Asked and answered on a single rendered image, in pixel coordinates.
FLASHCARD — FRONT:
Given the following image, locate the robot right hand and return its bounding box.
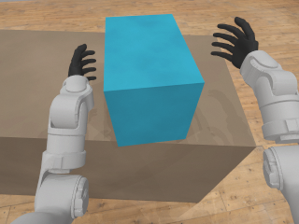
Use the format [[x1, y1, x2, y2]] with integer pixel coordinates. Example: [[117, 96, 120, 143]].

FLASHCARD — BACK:
[[210, 17, 259, 69]]

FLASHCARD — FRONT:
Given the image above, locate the right robot forearm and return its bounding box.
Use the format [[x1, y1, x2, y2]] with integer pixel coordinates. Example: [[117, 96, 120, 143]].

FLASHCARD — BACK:
[[239, 50, 299, 145]]

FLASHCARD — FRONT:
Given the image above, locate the left robot upper arm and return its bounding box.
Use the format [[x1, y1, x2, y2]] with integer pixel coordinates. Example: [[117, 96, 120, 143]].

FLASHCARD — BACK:
[[10, 174, 89, 224]]

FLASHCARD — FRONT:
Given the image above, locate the carton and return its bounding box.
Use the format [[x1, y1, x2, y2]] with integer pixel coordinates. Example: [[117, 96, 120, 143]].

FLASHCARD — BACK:
[[103, 14, 205, 147]]

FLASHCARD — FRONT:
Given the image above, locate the right robot upper arm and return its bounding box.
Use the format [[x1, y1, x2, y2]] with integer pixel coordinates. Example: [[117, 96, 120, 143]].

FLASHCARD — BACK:
[[263, 145, 299, 224]]

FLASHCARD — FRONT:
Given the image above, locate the left robot forearm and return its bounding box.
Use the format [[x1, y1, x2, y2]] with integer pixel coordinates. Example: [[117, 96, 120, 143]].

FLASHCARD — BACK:
[[34, 75, 94, 210]]

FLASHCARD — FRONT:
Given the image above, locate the robot left hand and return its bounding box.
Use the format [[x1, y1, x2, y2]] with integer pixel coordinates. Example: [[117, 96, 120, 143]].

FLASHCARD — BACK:
[[68, 44, 97, 81]]

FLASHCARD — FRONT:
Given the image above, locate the pedestal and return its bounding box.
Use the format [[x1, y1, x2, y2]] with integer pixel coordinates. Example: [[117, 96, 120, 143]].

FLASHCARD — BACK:
[[0, 29, 257, 203]]

